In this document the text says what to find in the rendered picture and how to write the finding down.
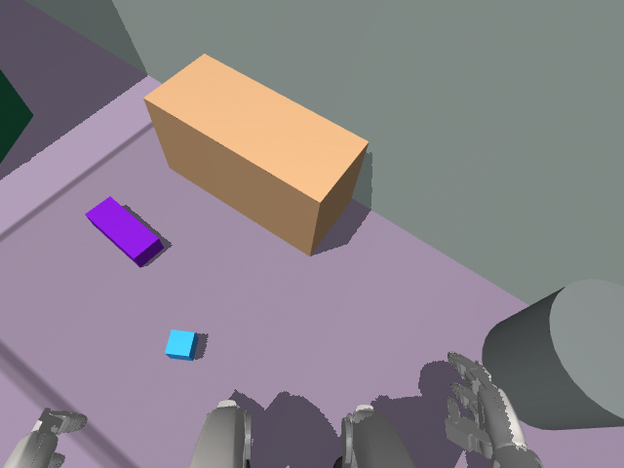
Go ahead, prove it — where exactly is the right robot hand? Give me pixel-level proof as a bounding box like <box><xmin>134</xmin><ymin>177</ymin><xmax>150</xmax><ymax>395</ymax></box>
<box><xmin>445</xmin><ymin>351</ymin><xmax>527</xmax><ymax>461</ymax></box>

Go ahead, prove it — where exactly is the right robot arm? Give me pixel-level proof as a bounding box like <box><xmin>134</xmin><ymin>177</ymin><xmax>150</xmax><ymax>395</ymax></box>
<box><xmin>491</xmin><ymin>446</ymin><xmax>544</xmax><ymax>468</ymax></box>

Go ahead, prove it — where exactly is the left robot hand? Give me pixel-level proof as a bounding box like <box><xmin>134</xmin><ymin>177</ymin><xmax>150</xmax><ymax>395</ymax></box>
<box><xmin>3</xmin><ymin>408</ymin><xmax>88</xmax><ymax>468</ymax></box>

